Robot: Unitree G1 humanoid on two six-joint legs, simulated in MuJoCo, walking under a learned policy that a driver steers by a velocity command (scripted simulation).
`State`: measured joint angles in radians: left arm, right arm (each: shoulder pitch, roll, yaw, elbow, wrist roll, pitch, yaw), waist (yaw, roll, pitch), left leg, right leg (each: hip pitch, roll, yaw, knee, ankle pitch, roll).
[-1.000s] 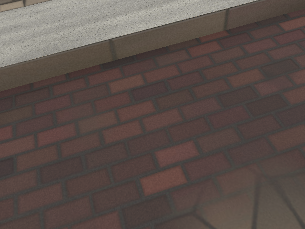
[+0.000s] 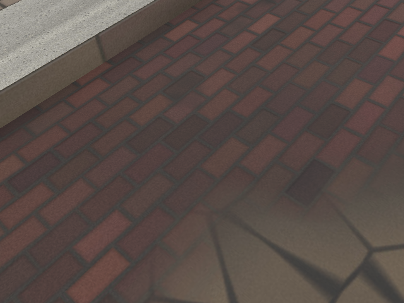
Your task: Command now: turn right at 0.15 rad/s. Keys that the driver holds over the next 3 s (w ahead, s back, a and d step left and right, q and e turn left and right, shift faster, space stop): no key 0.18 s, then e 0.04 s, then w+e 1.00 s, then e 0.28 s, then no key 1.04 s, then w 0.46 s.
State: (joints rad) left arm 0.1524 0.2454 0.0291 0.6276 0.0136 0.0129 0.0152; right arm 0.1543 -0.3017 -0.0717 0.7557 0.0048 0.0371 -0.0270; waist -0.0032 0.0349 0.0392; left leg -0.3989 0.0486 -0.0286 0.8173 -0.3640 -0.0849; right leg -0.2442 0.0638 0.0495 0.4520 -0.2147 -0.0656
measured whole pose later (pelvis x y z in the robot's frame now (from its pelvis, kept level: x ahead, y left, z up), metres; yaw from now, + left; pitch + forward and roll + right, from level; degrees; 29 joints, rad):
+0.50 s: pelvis +0.05 -0.01 -0.01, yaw -7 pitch +1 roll +1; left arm 0.23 0.30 0.07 0.70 -0.02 0.00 -0.03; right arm 0.29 -0.30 -0.07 0.79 0.02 -0.03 -0.03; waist -0.03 0.02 0.01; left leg -0.08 0.08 0.10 0.40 -0.32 -0.05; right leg -0.45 -0.06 -0.02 0.79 -0.37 -0.02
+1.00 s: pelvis +0.27 -0.10 -0.01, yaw -24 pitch +3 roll +1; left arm 0.46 0.27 0.06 0.76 -0.03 -0.04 0.03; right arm -0.05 -0.27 -0.04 0.64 0.01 -0.11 0.05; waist 0.10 0.04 0.03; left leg -0.59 -0.01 -0.06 0.49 0.06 -0.02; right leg 0.04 0.08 0.20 0.34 -0.40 -0.08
